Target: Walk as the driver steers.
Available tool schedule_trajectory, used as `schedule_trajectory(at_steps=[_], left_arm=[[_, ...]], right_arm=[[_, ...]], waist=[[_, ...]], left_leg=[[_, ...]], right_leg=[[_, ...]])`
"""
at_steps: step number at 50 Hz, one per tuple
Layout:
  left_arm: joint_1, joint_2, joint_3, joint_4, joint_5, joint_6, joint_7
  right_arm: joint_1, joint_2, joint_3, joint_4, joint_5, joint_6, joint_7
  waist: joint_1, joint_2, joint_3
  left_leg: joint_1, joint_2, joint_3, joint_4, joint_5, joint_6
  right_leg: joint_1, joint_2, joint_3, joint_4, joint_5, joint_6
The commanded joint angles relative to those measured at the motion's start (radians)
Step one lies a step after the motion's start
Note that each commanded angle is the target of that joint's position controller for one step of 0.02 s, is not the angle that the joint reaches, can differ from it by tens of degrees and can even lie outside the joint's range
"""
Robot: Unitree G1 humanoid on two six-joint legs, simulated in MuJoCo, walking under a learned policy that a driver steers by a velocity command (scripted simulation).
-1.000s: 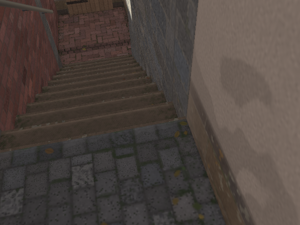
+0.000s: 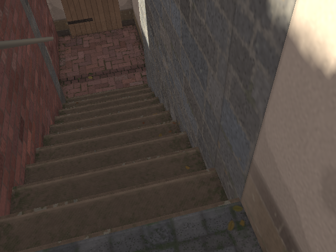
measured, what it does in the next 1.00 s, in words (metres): walks ahead: right foot, then left foot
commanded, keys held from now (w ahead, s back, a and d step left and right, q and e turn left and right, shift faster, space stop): w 1.00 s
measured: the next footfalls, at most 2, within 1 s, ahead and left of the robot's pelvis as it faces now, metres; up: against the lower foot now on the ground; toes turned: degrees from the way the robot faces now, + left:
right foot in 0.08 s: +0.18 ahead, -0.10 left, +0.00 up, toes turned -4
left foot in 0.54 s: +0.49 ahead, +0.22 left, +0.00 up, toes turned -1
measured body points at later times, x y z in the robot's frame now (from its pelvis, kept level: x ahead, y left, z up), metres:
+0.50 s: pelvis +0.28 +0.07 -0.01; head +0.32 +0.06 +0.44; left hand +0.20 +0.37 -0.12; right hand +0.50 -0.16 -0.11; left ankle +0.46 +0.22 -0.71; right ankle +0.14 -0.10 -0.74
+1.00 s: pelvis +0.53 +0.16 +0.00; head +0.52 +0.17 +0.45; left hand +0.67 +0.44 -0.11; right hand +0.53 -0.11 -0.13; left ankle +0.45 +0.22 -0.74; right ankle +0.66 -0.04 -0.66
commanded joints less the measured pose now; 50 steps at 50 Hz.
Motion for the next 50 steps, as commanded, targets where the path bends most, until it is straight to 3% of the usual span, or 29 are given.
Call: schedule_trajectory(at_steps=[1,3,4,5,6,7,9,10,13,16,20,22,25,26,27,28,29,30,31,32,33,34,36,37,41,45,47,49,50], left_arm=[[0.008,0.113,0.009,-0.039,-0.001,-0.012,-0.008],[0.185,0.156,0.040,0.009,-0.003,-0.011,-0.011],[0.388,0.221,0.067,0.057,0.005,-0.002,-0.010],[0.508,0.312,0.090,0.085,0.027,0.001,-0.016],[0.462,0.233,0.072,0.098,0.012,-0.007,-0.022],[0.342,0.197,0.063,0.063,-0.006,-0.012,-0.024],[0.179,0.139,0.048,0.027,0.010,-0.017,-0.017],[0.155,0.126,0.043,0.026,0.022,-0.018,-0.011],[0.238,0.166,0.050,0.065,0.016,-0.002,0.004],[0.283,0.207,0.064,0.080,0.003,0.015,0.024],[0.303,0.208,0.070,0.088,-0.008,0.029,0.016],[0.311,0.222,0.079,0.087,-0.011,0.027,0.023],[0.252,0.245,0.096,0.063,-0.015,0.020,0.023],[0.238,0.229,0.091,0.062,-0.021,0.024,0.031],[0.263,0.212,0.080,0.066,0.000,0.030,0.040],[0.389,0.090,0.045,0.050,0.050,0.031,0.039],[0.582,-0.012,0.020,0.078,0.020,0.003,0.020],[0.488,0.131,0.057,0.083,-0.022,-0.022,0.005],[0.354,0.191,0.071,0.058,-0.026,-0.027,0.001],[0.296,0.203,0.079,0.045,-0.012,-0.020,0.015],[0.275,0.198,0.087,0.035,0.004,-0.008,0.025],[0.282,0.191,0.088,0.023,-0.003,0.001,0.021],[0.255,0.161,0.089,0.000,-0.013,0.016,0.018],[0.236,0.140,0.086,-0.003,-0.029,0.024,0.015],[0.103,0.136,0.080,-0.061,-0.013,0.040,-0.006],[0.125,0.136,0.080,-0.057,-0.022,0.042,-0.031],[0.081,0.140,0.079,-0.078,-0.018,0.042,-0.029],[0.011,0.157,0.087,-0.127,-0.019,0.021,-0.032],[-0.021,0.168,0.091,-0.144,-0.025,0.009,-0.035]], right_arm=[[-0.009,-0.165,-0.030,-0.054,0.005,-0.005,0.003],[-0.025,-0.151,-0.021,-0.057,-0.001,0.013,0.006],[-0.056,-0.125,-0.009,-0.081,-0.018,0.015,0.009],[0.044,-0.026,0.014,-0.092,-0.015,-0.003,0.015],[0.045,-0.071,0.008,-0.079,0.018,-0.022,0.020],[-0.010,-0.130,-0.002,-0.109,0.048,-0.032,0.025],[-0.114,-0.153,-0.008,-0.126,0.024,-0.011,0.010],[-0.133,-0.144,-0.013,-0.130,0.009,0.007,0.003],[-0.203,-0.065,0.007,-0.158,-0.008,0.032,0.003],[-0.304,-0.029,0.025,-0.198,-0.005,0.028,0.021],[-0.392,-0.041,0.028,-0.234,0.005,0.029,0.047],[-0.428,-0.060,0.025,-0.263,-0.011,0.030,0.058],[-0.362,-0.118,0.000,-0.283,-0.020,0.024,0.065],[-0.234,-0.150,-0.020,-0.243,-0.036,0.026,0.068],[-0.025,-0.181,-0.040,-0.186,-0.043,0.031,0.073],[0.060,-0.294,-0.058,-0.156,-0.043,0.037,0.068],[0.081,-0.304,-0.054,-0.149,-0.031,0.043,0.078],[0.022,-0.188,-0.031,-0.185,-0.018,0.025,0.075],[-0.032,-0.151,-0.021,-0.190,-0.015,0.018,0.068],[-0.122,-0.132,-0.007,-0.219,-0.024,0.013,0.068],[-0.172,-0.117,-0.004,-0.223,-0.047,0.007,0.066],[-0.171,-0.094,0.005,-0.215,-0.067,0.000,0.062],[-0.150,-0.081,0.009,-0.199,-0.061,-0.007,0.052],[-0.131,-0.084,0.011,-0.187,-0.060,-0.020,0.048],[-0.101,-0.137,0.002,-0.177,-0.030,-0.003,0.014],[-0.029,-0.151,0.005,-0.157,-0.050,0.013,0.013],[-0.014,-0.148,0.012,-0.156,-0.043,0.016,0.016],[0.104,-0.106,0.022,-0.110,-0.051,0.017,-0.002],[0.134,-0.129,0.013,-0.107,-0.038,0.016,-0.006]], waist=[[0.048,0.040,0.121],[0.155,0.056,-0.001],[0.236,-0.016,-0.128],[0.196,-0.265,-0.223],[0.168,-0.218,-0.185],[0.144,-0.170,-0.034],[0.091,0.006,0.073],[0.070,0.013,0.082],[0.086,-0.037,0.105],[0.111,-0.080,0.102],[0.134,-0.141,0.112],[0.123,-0.132,0.129],[0.037,-0.189,0.079],[-0.036,-0.149,0.027],[-0.127,-0.095,-0.074],[-0.053,0.305,-0.209],[0.014,0.556,-0.401],[-0.006,0.339,-0.295],[-0.013,0.187,-0.172],[0.022,0.058,-0.117],[0.056,0.079,-0.092],[0.069,0.094,-0.086],[0.083,0.100,-0.045],[0.080,0.070,-0.018],[0.061,0.046,0.061],[0.049,0.006,0.032],[0.033,0.018,0.075],[0.014,0.047,0.108],[0.010,0.064,0.114]], left_leg=[[-0.077,0.322,-0.217,-0.087,0.273,0.156],[-0.027,0.242,-0.129,0.206,0.687,0.106],[-0.165,0.157,-0.062,0.518,0.653,0.045],[-0.493,-0.027,-0.117,0.928,0.037,-0.022],[-0.644,-0.008,-0.279,1.100,-0.256,-0.004],[-0.748,0.051,-0.276,1.139,-0.190,0.011],[-0.704,0.134,-0.246,0.978,0.021,0.003],[-0.644,0.166,-0.236,0.893,0.081,-0.016],[-0.608,0.193,-0.150,0.644,0.148,-0.076],[-0.590,0.189,-0.093,0.438,0.284,-0.104],[-0.528,0.167,-0.057,0.319,0.353,-0.095],[-0.507,0.159,-0.061,0.291,0.321,-0.072],[-0.341,0.132,-0.045,0.282,0.243,-0.021],[-0.222,0.099,-0.030,0.275,0.232,-0.001],[0.013,0.104,-0.050,0.285,0.302,0.027],[0.284,0.288,-0.338,0.274,0.429,0.104],[0.418,0.439,-0.780,0.033,0.101,0.258],[0.324,0.411,-0.734,0.013,0.101,0.221],[0.207,0.390,-0.563,0.062,0.237,0.185],[0.051,0.361,-0.445,0.066,0.417,0.163],[-0.058,0.331,-0.380,0.052,0.504,0.162],[-0.100,0.320,-0.371,0.029,0.503,0.157],[-0.129,0.308,-0.351,-0.025,0.430,0.172],[-0.133,0.324,-0.364,-0.050,0.372,0.182],[-0.057,0.320,-0.343,-0.122,0.311,0.156],[0.001,0.301,-0.273,-0.071,0.477,0.168],[0.002,0.292,-0.266,-0.055,0.494,0.162],[0.202,0.332,-0.302,0.024,0.628,0.151],[0.259,0.314,-0.282,0.027,0.596,0.134]], right_leg=[[0.081,0.024,-0.024,-0.086,-0.047,-0.029],[0.321,0.088,-0.064,-0.178,-0.038,-0.082],[0.578,-0.019,0.094,-0.186,-0.003,-0.140],[0.827,-0.279,0.652,-0.345,-0.153,-0.327],[0.791,-0.349,0.849,-0.474,-0.404,-0.349],[0.703,-0.346,0.720,-0.492,-0.463,-0.315],[0.514,-0.259,0.466,-0.520,-0.236,-0.240],[0.467,-0.219,0.375,-0.532,-0.129,-0.211],[0.455,-0.179,0.226,-0.579,0.023,-0.193],[0.472,-0.143,0.139,-0.569,0.097,-0.156],[0.462,-0.128,0.066,-0.524,0.124,-0.112],[0.469,-0.147,0.062,-0.496,0.118,-0.087],[0.473,-0.167,0.033,-0.390,0.290,-0.068],[0.474,-0.154,0.021,-0.243,0.412,-0.055],[0.385,-0.121,-0.015,0.010,0.443,-0.032],[0.133,0.031,-0.043,0.423,-0.243,0.023],[-0.055,0.126,0.114,0.721,-0.515,0.018],[-0.130,0.085,0.179,0.803,-0.437,0.003],[-0.176,0.046,0.126,0.824,-0.379,-0.004],[-0.093,-0.005,0.126,0.740,-0.282,-0.001],[-0.019,-0.033,0.131,0.653,-0.227,-0.003],[0.044,-0.052,0.147,0.609,-0.197,-0.017],[0.057,-0.053,0.150,0.513,-0.194,-0.036],[0.043,-0.051,0.159,0.476,-0.193,-0.047],[-0.113,-0.067,0.180,0.248,-0.030,-0.037],[-0.136,-0.060,0.154,0.285,0.103,-0.014],[-0.179,-0.054,0.145,0.282,0.111,-0.013],[-0.399,-0.051,0.211,0.297,0.099,-0.017],[-0.451,-0.048,0.196,0.247,0.095,-0.022]])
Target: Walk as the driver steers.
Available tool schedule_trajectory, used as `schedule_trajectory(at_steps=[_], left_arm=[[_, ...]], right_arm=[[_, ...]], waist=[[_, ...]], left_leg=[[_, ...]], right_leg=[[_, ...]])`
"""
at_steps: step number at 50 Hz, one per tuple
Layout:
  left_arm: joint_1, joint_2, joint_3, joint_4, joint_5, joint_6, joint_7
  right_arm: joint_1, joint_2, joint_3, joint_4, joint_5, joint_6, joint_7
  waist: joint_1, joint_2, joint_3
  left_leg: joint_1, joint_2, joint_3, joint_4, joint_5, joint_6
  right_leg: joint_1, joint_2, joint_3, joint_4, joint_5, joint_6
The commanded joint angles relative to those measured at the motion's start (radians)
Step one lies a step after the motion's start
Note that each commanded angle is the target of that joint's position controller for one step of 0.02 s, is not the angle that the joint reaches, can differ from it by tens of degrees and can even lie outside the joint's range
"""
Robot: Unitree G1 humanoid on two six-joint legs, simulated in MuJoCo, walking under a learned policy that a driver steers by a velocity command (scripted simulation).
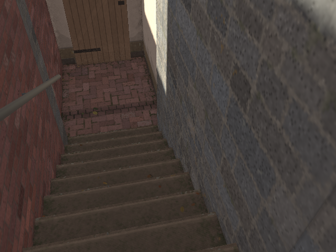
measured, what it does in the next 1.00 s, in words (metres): goes down, turning left: right foot 0.17 m lower, then left foot 0.17 m lower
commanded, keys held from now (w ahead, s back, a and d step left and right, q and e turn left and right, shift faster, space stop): w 0.32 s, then w+q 0.64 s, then w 0.04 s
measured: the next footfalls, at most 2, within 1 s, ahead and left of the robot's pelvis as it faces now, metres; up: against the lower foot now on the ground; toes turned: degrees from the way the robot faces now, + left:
right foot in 0.32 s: +0.30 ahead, -0.15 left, -0.17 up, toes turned -2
left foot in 0.84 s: +0.53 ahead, +0.17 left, -0.33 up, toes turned +11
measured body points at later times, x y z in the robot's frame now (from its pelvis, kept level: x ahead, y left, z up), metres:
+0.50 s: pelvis +0.26 -0.05 -0.18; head +0.27 -0.07 +0.26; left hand +0.25 +0.20 -0.32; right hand +0.29 -0.32 -0.33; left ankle +0.24 +0.13 -0.76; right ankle +0.26 -0.15 -0.90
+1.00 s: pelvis +0.49 +0.09 -0.36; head +0.50 +0.11 +0.09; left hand +0.50 +0.37 -0.49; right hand +0.59 -0.16 -0.49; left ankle +0.49 +0.16 -1.07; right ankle +0.47 -0.09 -0.88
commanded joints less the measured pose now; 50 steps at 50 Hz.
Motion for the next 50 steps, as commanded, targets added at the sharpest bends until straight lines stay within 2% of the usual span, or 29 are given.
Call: schedule_trajectory(at_steps=[1,5,8,12,14,16,17,18,19,20,21,22,23,25,27,30,32,35,38,40,42,43,44,45,46,47,48,49,50], left_arm=[[-0.094,0.126,0.028,-0.097,0.001,-0.041,-0.006],[-0.169,0.079,0.003,-0.109,0.040,-0.058,-0.048],[-0.107,0.042,-0.008,-0.086,0.058,-0.050,-0.080],[-0.127,0.063,-0.020,-0.121,0.064,-0.034,-0.021],[0.165,0.147,0.016,-0.053,0.035,-0.027,-0.009],[0.476,0.137,0.019,0.041,0.077,-0.023,-0.004],[0.483,0.150,-0.008,0.061,0.080,-0.024,-0.029],[0.499,0.150,-0.001,0.052,0.045,0.003,-0.038],[0.461,0.138,0.002,0.044,0.019,0.035,-0.043],[0.332,0.040,-0.029,-0.008,0.041,0.029,-0.053],[0.301,0.244,0.039,0.080,0.018,0.027,-0.029],[0.197,0.108,-0.004,0.022,0.025,0.005,-0.031],[0.141,0.032,-0.021,0.016,0.043,-0.021,-0.013],[0.071,0.043,-0.028,0.012,0.052,-0.042,0.022],[0.217,0.107,-0.006,0.073,0.088,-0.041,0.057],[0.274,0.012,-0.017,0.082,0.012,-0.043,0.077],[0.292,0.011,-0.016,0.082,0.020,-0.039,0.106],[0.283,0.036,0.000,0.056,0.023,-0.034,0.090],[0.266,0.080,0.031,0.045,-0.016,-0.021,0.071],[0.238,0.100,0.045,0.050,-0.003,-0.011,0.056],[0.155,0.116,0.046,0.077,-0.001,-0.028,0.051],[0.198,0.039,0.034,0.061,0.036,-0.051,0.059],[0.422,-0.011,0.003,0.053,0.028,-0.068,0.047],[0.334,0.019,0.002,-0.009,0.013,-0.080,0.051],[0.156,-0.007,-0.010,-0.108,-0.023,-0.085,0.072],[0.080,0.023,-0.006,-0.100,-0.043,-0.066,0.096],[0.089,0.028,-0.004,-0.114,-0.041,-0.052,0.101],[0.130,0.067,0.018,-0.062,-0.027,-0.042,0.084],[0.155,0.073,0.023,-0.038,0.006,-0.034,0.075]], right_arm=[[0.142,-0.151,-0.033,-0.008,0.001,0.000,-0.021],[0.094,-0.135,-0.016,-0.049,-0.003,0.030,-0.060],[0.082,-0.134,-0.012,-0.052,0.010,0.018,-0.047],[0.129,-0.113,-0.009,-0.038,0.035,0.021,-0.020],[0.067,-0.101,-0.008,-0.021,0.022,0.027,-0.019],[0.077,-0.079,-0.006,0.020,0.064,0.025,-0.008],[0.344,0.004,0.001,0.035,0.084,0.020,-0.005],[0.330,-0.060,-0.006,0.017,0.091,0.004,-0.006],[0.243,-0.108,-0.026,-0.004,0.093,0.003,-0.014],[0.099,-0.163,-0.048,-0.027,0.082,0.024,-0.034],[0.110,-0.067,-0.027,-0.102,0.112,0.041,-0.049],[0.074,-0.167,-0.045,-0.116,0.108,0.066,-0.063],[0.040,-0.186,-0.061,-0.101,0.094,0.075,-0.068],[0.000,-0.087,-0.052,-0.117,0.050,0.072,-0.066],[0.053,-0.028,-0.041,-0.101,0.030,0.069,-0.043],[-0.073,-0.097,-0.067,-0.170,0.035,0.068,-0.017],[-0.149,-0.055,-0.055,-0.193,0.005,0.082,0.001],[-0.291,-0.008,-0.032,-0.258,0.035,0.087,0.032],[-0.295,-0.037,-0.034,-0.255,0.045,0.097,0.029],[-0.174,-0.073,-0.054,-0.202,0.047,0.098,0.029],[0.175,-0.160,-0.102,-0.073,0.021,0.098,0.010],[0.259,-0.260,-0.102,-0.021,0.010,0.075,0.018],[0.230,-0.255,-0.081,-0.036,0.034,0.071,0.041],[0.226,-0.214,-0.077,-0.055,0.059,0.079,0.040],[0.246,-0.269,-0.099,-0.013,0.076,0.086,0.030],[0.153,-0.185,-0.074,-0.043,0.060,0.080,0.029],[0.038,-0.187,-0.068,-0.075,0.039,0.066,0.027],[-0.085,-0.115,-0.042,-0.109,0.024,0.040,0.035],[-0.133,-0.094,-0.042,-0.129,0.024,0.024,0.034]], waist=[[-0.013,0.100,0.125],[-0.024,0.079,0.148],[-0.048,0.083,0.140],[-0.077,0.070,0.148],[0.066,0.142,-0.013],[0.236,-0.038,-0.055],[0.113,-0.208,-0.218],[0.150,-0.181,-0.271],[0.157,-0.087,-0.198],[0.144,0.177,-0.061],[0.034,-0.205,-0.033],[0.015,-0.005,0.078],[0.018,-0.015,0.140],[-0.007,-0.050,0.198],[-0.002,-0.085,0.059],[0.055,-0.055,0.078],[0.076,-0.069,0.109],[0.132,-0.092,0.130],[0.138,-0.115,0.177],[0.079,-0.052,0.152],[-0.137,0.030,-0.030],[-0.121,0.426,-0.002],[0.022,0.503,-0.234],[-0.026,0.446,-0.302],[-0.048,0.334,-0.245],[-0.006,0.009,-0.124],[0.068,0.040,-0.076],[0.133,-0.048,0.002],[0.151,0.026,0.009]], left_leg=[[0.242,0.344,-0.237,0.041,0.597,0.079],[-0.039,0.234,-0.101,0.080,0.443,0.022],[-0.255,0.197,-0.082,0.180,0.231,0.017],[-0.108,0.184,-0.132,0.461,0.252,0.028],[-0.016,0.175,-0.151,0.822,0.407,0.004],[-0.320,0.015,-0.055,1.478,-0.050,-0.103],[-0.682,-0.020,-0.199,1.774,-0.642,-0.139],[-0.823,0.028,-0.280,1.778,-0.628,-0.150],[-0.869,0.061,-0.233,1.758,-0.551,-0.157],[-0.806,0.088,-0.179,1.580,-0.395,-0.131],[-0.927,0.142,-0.123,1.635,-0.290,-0.145],[-0.881,0.196,-0.259,1.376,-0.106,-0.122],[-0.812,0.220,-0.302,1.249,0.011,-0.122],[-0.722,0.220,-0.239,0.916,0.227,-0.163],[-0.640,0.179,-0.162,0.931,0.363,-0.164],[-0.799,0.183,-0.283,0.701,0.601,-0.117],[-0.740,0.163,-0.212,0.517,0.818,-0.123],[-0.553,0.157,-0.082,0.364,0.785,-0.120],[-0.569,0.191,-0.054,0.334,0.585,-0.110],[-0.385,0.196,0.004,0.237,0.485,-0.072],[0.076,0.140,0.057,0.143,0.563,-0.006],[0.277,0.225,-0.063,0.311,1.187,0.060],[0.455,0.299,-0.302,0.459,0.994,0.172],[0.432,0.342,-0.429,0.333,0.647,0.234],[0.368,0.446,-0.673,0.121,0.215,0.290],[0.173,0.441,-0.776,0.032,-0.150,0.248],[0.018,0.470,-0.886,0.052,-0.154,0.262],[-0.144,0.460,-0.796,0.136,-0.041,0.212],[-0.220,0.408,-0.688,0.175,0.090,0.177]], right_leg=[[-0.361,-0.011,0.033,-0.050,0.031,-0.011],[-0.064,0.009,-0.087,-0.293,0.379,-0.009],[0.202,0.068,-0.140,-0.360,0.622,-0.025],[0.206,0.077,-0.130,-0.584,0.547,0.004],[0.408,0.027,-0.091,-0.588,0.698,-0.004],[0.800,-0.038,-0.144,-0.652,0.802,-0.068],[1.175,-0.249,0.092,-0.241,1.133,-0.181],[1.169,-0.321,0.197,-0.234,0.962,-0.263],[1.011,-0.322,0.197,-0.347,0.630,-0.300],[0.766,-0.200,0.116,-0.479,0.370,-0.215],[0.659,-0.429,0.457,-0.600,-0.037,-0.402],[0.429,-0.378,0.451,-0.627,-0.219,-0.359],[0.295,-0.295,0.326,-0.615,-0.264,-0.278],[0.144,-0.170,0.109,-0.603,-0.120,-0.190],[0.248,-0.155,0.022,-0.471,0.219,-0.192],[0.419,-0.145,-0.020,-0.384,-0.029,-0.116],[0.356,-0.103,-0.119,-0.273,-0.229,-0.055],[0.241,-0.101,-0.180,-0.251,-0.352,-0.059],[0.303,-0.180,-0.129,-0.135,-0.268,-0.060],[0.294,-0.210,-0.158,0.025,-0.171,-0.033],[0.228,-0.098,-0.242,0.527,0.039,0.029],[-0.100,0.068,-0.278,1.091,-0.842,0.100],[-0.273,0.062,-0.089,1.211,-0.919,0.114],[-0.348,0.051,-0.073,1.195,-0.903,0.128],[-0.497,0.069,-0.082,1.128,-0.760,0.104],[-0.486,0.035,-0.070,0.918,-0.583,0.073],[-0.420,0.026,-0.010,0.831,-0.532,0.058],[-0.366,-0.004,0.065,0.603,-0.330,0.034],[-0.295,-0.013,0.064,0.500,-0.277,0.012]])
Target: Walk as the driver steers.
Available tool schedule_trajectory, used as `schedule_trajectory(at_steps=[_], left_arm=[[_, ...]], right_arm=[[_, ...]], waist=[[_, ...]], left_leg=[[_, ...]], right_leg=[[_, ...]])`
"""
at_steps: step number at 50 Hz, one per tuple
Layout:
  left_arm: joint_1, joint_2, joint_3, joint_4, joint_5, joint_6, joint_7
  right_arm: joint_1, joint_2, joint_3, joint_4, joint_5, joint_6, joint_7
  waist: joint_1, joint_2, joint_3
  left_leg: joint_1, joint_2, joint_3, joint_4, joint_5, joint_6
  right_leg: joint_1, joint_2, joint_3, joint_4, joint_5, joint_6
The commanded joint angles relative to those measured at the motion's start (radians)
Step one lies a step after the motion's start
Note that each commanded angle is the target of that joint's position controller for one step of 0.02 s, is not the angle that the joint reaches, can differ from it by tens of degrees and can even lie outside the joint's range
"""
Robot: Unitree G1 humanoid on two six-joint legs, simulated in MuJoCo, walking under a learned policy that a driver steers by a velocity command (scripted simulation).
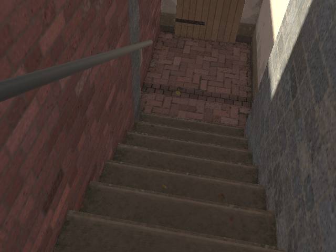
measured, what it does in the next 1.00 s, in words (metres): goes down: right foot 0.17 m lower, then left foot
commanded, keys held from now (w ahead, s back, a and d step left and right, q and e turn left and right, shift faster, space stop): w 0.12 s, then no key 0.88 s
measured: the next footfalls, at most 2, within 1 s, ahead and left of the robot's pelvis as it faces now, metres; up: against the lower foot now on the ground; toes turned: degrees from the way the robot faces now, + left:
right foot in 0.36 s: +0.31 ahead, -0.09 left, -0.17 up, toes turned +7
left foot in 0.76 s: +0.35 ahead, +0.19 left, -0.17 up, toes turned +1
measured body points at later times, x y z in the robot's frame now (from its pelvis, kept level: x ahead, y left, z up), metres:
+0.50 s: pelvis +0.23 -0.02 -0.15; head +0.25 -0.01 +0.30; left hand +0.20 +0.20 -0.30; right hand +0.31 -0.23 -0.30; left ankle +0.16 +0.13 -0.63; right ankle +0.27 -0.09 -0.88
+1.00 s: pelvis +0.28 +0.06 -0.14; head +0.29 +0.09 +0.31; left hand +0.26 +0.30 -0.31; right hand +0.36 -0.15 -0.28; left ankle +0.31 +0.18 -0.88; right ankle +0.27 -0.10 -0.88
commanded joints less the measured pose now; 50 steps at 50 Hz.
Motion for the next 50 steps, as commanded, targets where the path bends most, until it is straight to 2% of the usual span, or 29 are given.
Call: schedule_trajectory(at_steps=[1,2,4,5,6,8,12,14,16,17,18,19,20,21,22,24,26,27,30,33,35,37,38,39,40,41,43,45,50], left_arm=[[0.058,0.109,0.040,-0.046,0.049,0.008,-0.010],[0.019,0.078,0.031,-0.084,0.087,0.010,-0.018],[0.071,0.062,0.025,-0.064,0.077,0.010,-0.042],[0.012,0.127,0.041,-0.096,0.041,0.002,-0.052],[-0.077,0.137,0.040,-0.113,0.037,-0.007,-0.059],[-0.146,0.060,0.019,-0.145,0.085,-0.008,-0.074],[-0.079,0.033,0.015,-0.180,0.077,0.029,-0.083],[-0.077,0.039,0.010,-0.184,0.054,0.013,-0.092],[0.089,0.062,0.029,-0.110,0.034,-0.003,-0.108],[0.288,0.070,0.037,-0.025,0.045,-0.002,-0.112],[0.485,0.068,0.036,0.056,0.059,0.015,-0.116],[0.471,0.051,-0.002,0.080,0.065,0.022,-0.121],[0.388,0.053,-0.017,0.070,0.045,0.034,-0.114],[0.351,0.031,-0.027,0.056,0.046,0.043,-0.110],[0.283,0.043,-0.029,0.041,0.061,0.049,-0.105],[0.101,0.114,-0.030,0.018,0.093,0.060,-0.079],[0.100,0.098,-0.044,0.015,0.084,0.051,-0.069],[0.142,0.068,-0.052,0.034,0.080,0.048,-0.060],[0.298,-0.021,-0.077,0.109,0.077,0.048,-0.033],[0.168,-0.019,-0.071,0.064,0.056,0.072,-0.009],[0.210,0.021,-0.056,0.078,0.034,0.080,-0.020],[0.224,0.018,-0.050,0.099,0.043,0.069,-0.046],[0.218,-0.007,-0.054,0.099,0.025,0.055,-0.064],[0.269,-0.009,-0.043,0.101,0.024,0.051,-0.072],[0.328,-0.045,-0.042,0.093,0.014,0.051,-0.073],[0.259,-0.014,-0.034,0.090,0.020,0.072,-0.064],[0.213,-0.024,-0.028,0.089,0.039,0.108,-0.043],[0.222,-0.038,-0.026,0.094,0.053,0.125,-0.033],[0.186,-0.005,-0.019,0.099,0.042,0.140,-0.021]], right_arm=[[-0.090,-0.121,-0.016,-0.106,-0.007,-0.051,-0.029],[-0.051,-0.144,-0.027,-0.078,0.003,-0.049,-0.058],[-0.005,-0.179,-0.029,-0.057,-0.028,-0.049,-0.084],[0.037,-0.110,-0.019,-0.031,0.000,-0.061,-0.095],[0.076,-0.091,-0.013,-0.022,0.013,-0.069,-0.096],[0.117,-0.038,0.008,-0.002,0.024,-0.064,-0.105],[0.078,-0.031,0.024,-0.012,-0.005,-0.033,-0.092],[0.120,0.014,0.042,-0.019,0.006,-0.008,-0.108],[0.069,0.014,0.052,-0.022,-0.001,0.007,-0.131],[0.031,0.009,0.057,-0.012,0.000,0.006,-0.121],[0.026,0.000,0.049,-0.001,-0.009,-0.005,-0.093],[0.218,0.056,0.048,0.037,0.000,-0.022,-0.065],[0.296,0.010,0.054,0.017,0.022,-0.040,-0.059],[0.172,-0.030,0.048,-0.001,0.033,-0.033,-0.065],[0.058,-0.036,0.046,-0.023,0.033,-0.008,-0.085],[-0.064,-0.005,0.061,-0.057,0.031,0.054,-0.121],[-0.048,-0.060,0.026,-0.045,0.017,0.066,-0.129],[-0.041,-0.037,0.025,-0.032,0.006,0.061,-0.129],[-0.069,0.064,0.054,-0.049,-0.001,0.039,-0.118],[-0.190,0.085,0.074,-0.104,-0.039,0.050,-0.097],[-0.239,0.065,0.070,-0.095,0.002,0.043,-0.079],[-0.129,0.034,0.064,-0.051,-0.012,0.053,-0.063],[-0.075,0.007,0.060,-0.042,-0.032,0.064,-0.065],[-0.028,-0.082,0.048,-0.033,-0.052,0.074,-0.068],[-0.070,-0.095,0.048,-0.012,-0.055,0.086,-0.058],[-0.144,-0.034,0.066,-0.029,-0.064,0.092,-0.048],[-0.179,-0.034,0.074,-0.033,-0.038,0.080,-0.049],[-0.193,-0.035,0.076,-0.025,-0.039,0.059,-0.044],[-0.156,-0.022,0.100,0.014,-0.047,0.040,-0.039]], waist=[[0.085,0.053,0.012],[0.071,0.109,-0.004],[0.087,0.087,-0.058],[0.061,0.059,-0.022],[0.020,0.059,0.006],[-0.013,0.071,0.029],[0.001,0.145,0.024],[-0.044,0.151,0.080],[0.027,0.152,0.077],[0.103,0.113,0.045],[0.160,-0.038,-0.024],[0.070,-0.277,-0.173],[0.017,-0.315,-0.319],[0.062,-0.214,-0.312],[0.047,0.009,-0.231],[-0.024,0.094,-0.056],[-0.041,0.084,0.005],[-0.026,0.030,0.003],[-0.003,-0.061,-0.046],[-0.024,0.003,-0.012],[0.025,-0.096,0.011],[-0.019,-0.145,0.038],[-0.054,-0.092,0.046],[-0.013,0.023,-0.002],[0.062,0.184,-0.029],[0.035,0.208,0.055],[0.029,0.169,0.105],[0.046,0.137,0.123],[0.015,0.132,0.062]], left_leg=[[0.078,0.306,-0.477,-0.271,0.222,0.179],[0.015,0.260,-0.427,-0.278,0.376,0.200],[-0.020,0.252,-0.373,-0.243,0.531,0.212],[0.058,0.206,-0.332,-0.172,0.334,0.166],[0.099,0.205,-0.336,-0.149,0.267,0.155],[-0.094,0.109,-0.195,-0.085,0.160,0.089],[-0.183,0.077,-0.213,0.082,0.232,0.081],[0.040,0.059,-0.246,0.223,0.292,0.082],[0.124,0.075,-0.261,0.433,0.438,0.080],[0.031,0.061,-0.218,0.604,0.522,0.053],[-0.218,-0.033,-0.131,0.958,0.172,0.008],[-0.562,-0.135,-0.137,1.363,-0.644,-0.072],[-0.609,-0.017,-0.240,1.437,-0.623,-0.099],[-0.662,0.017,-0.200,1.467,-0.583,-0.120],[-0.629,0.059,-0.146,1.340,-0.441,-0.121],[-0.421,0.114,-0.098,1.254,-0.283,-0.146],[-0.345,0.112,-0.096,1.113,-0.059,-0.144],[-0.371,0.115,-0.076,1.058,0.006,-0.143],[-0.449,0.152,-0.094,0.983,0.012,-0.146],[-0.255,0.211,-0.055,0.260,0.249,-0.156],[0.065,0.121,0.069,-0.032,0.257,-0.185],[0.250,0.113,0.086,-0.141,0.141,-0.172],[0.315,0.158,0.025,-0.218,0.233,-0.150],[0.391,0.275,-0.098,-0.187,0.567,-0.099],[0.323,0.290,-0.132,-0.212,0.389,-0.015],[0.163,0.264,-0.171,-0.319,0.045,-0.018],[0.072,0.222,-0.156,-0.398,-0.193,-0.071],[0.062,0.233,-0.182,-0.430,-0.242,-0.082],[0.192,0.230,-0.175,-0.409,0.100,-0.067]], right_leg=[[-0.193,-0.055,0.093,-0.465,0.337,-0.022],[-0.097,-0.044,0.054,-0.576,0.421,-0.008],[0.002,-0.005,0.017,-0.524,0.581,0.012],[-0.093,-0.032,0.083,-0.713,0.764,-0.006],[-0.138,-0.014,0.073,-0.842,0.847,-0.029],[0.155,0.070,-0.011,-1.111,1.176,-0.038],[0.375,0.131,-0.054,-1.062,1.079,-0.029],[0.245,0.104,-0.031,-1.306,0.911,-0.014],[0.316,0.048,-0.009,-1.494,0.970,-0.033],[0.533,0.015,-0.046,-1.573,1.120,-0.056],[0.844,-0.090,0.035,-1.480,1.473,-0.132],[1.223,-0.281,0.196,-1.064,1.990,-0.309],[1.256,-0.338,0.264,-0.993,1.934,-0.375],[1.190,-0.330,0.248,-1.056,1.710,-0.394],[0.979,-0.278,0.230,-1.146,1.418,-0.385],[0.450,-0.328,0.354,-1.349,1.095,-0.425],[0.304,-0.173,0.238,-1.346,0.912,-0.335],[0.335,-0.136,0.201,-1.329,0.915,-0.309],[0.482,-0.142,0.196,-1.255,1.050,-0.313],[0.403,-0.055,0.065,-1.271,0.837,-0.231],[0.276,-0.020,0.041,-1.330,0.623,-0.198],[0.233,-0.035,0.087,-1.348,0.470,-0.210],[0.231,-0.016,0.129,-1.342,0.419,-0.173],[0.229,0.062,0.107,-1.276,0.268,-0.100],[0.280,0.090,0.070,-1.309,0.139,-0.066],[0.350,0.089,0.027,-1.316,0.133,-0.045],[0.434,0.109,-0.009,-1.293,0.201,-0.036],[0.492,0.093,0.009,-1.326,0.238,-0.033],[0.525,0.068,0.039,-1.384,0.323,-0.010]])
